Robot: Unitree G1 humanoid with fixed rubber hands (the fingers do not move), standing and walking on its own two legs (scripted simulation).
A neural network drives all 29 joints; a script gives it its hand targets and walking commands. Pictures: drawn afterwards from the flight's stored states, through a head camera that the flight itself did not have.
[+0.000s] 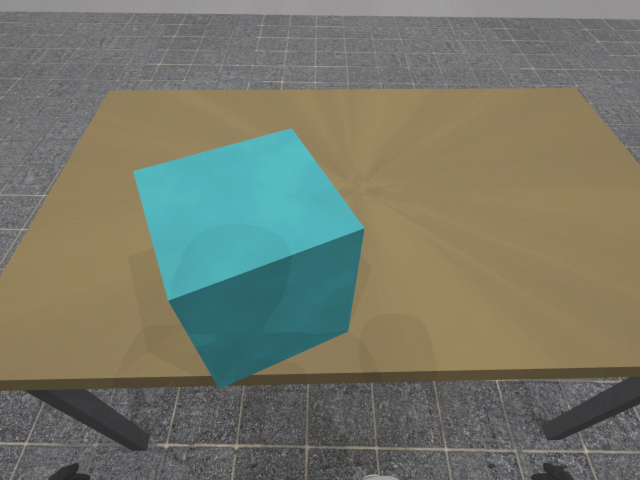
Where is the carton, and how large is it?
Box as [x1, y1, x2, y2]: [133, 128, 364, 388]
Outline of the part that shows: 291,128 133,171 167,298 219,388 347,331 364,228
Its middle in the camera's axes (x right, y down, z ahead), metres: -0.09 +0.03 +0.54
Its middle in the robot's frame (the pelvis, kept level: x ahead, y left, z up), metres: +0.40 +0.08 +0.03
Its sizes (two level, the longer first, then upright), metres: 0.210 0.200 0.250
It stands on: a table, 0.66 m high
